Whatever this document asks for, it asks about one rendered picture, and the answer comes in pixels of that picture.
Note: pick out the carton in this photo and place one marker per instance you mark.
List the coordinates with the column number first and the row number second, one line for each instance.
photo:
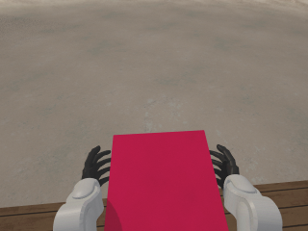
column 163, row 182

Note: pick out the right robot hand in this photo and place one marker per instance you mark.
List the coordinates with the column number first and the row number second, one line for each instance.
column 227, row 164

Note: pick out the left robot hand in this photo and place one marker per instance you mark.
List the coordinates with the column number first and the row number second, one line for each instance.
column 91, row 166

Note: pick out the left robot forearm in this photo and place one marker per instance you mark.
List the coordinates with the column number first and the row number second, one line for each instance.
column 82, row 208

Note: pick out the right robot forearm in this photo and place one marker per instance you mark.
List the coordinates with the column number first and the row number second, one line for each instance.
column 252, row 211

